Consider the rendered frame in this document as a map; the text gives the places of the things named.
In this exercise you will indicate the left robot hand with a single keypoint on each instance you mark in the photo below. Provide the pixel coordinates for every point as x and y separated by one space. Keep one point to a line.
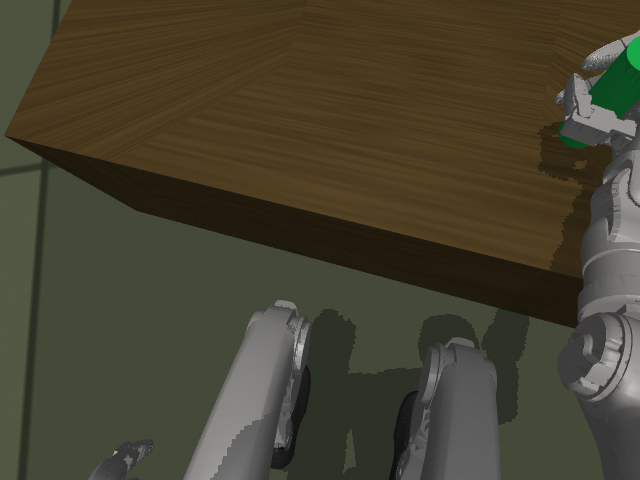
123 460

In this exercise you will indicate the right robot foot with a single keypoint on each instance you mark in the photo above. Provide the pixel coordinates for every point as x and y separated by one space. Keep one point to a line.
402 433

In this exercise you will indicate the right robot arm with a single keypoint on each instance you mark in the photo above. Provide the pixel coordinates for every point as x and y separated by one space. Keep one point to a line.
601 361

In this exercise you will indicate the left robot foot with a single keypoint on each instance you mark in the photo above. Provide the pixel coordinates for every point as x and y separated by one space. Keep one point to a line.
282 456

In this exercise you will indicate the can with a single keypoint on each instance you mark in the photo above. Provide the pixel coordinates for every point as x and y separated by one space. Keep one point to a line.
618 89

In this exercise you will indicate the right robot hand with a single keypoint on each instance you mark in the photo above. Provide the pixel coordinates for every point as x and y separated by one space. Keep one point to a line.
592 124

